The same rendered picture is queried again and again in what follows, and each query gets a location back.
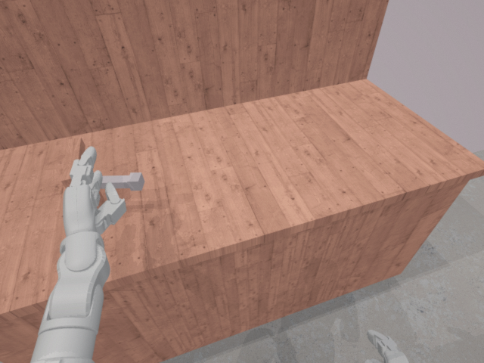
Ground left robot hand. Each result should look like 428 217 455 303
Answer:
63 146 126 237

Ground right robot hand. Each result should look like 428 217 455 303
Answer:
365 330 409 363

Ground counter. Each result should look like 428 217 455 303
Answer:
0 0 484 363

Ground tap lever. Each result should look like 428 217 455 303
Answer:
100 172 144 191

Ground left robot forearm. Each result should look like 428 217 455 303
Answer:
30 231 110 363

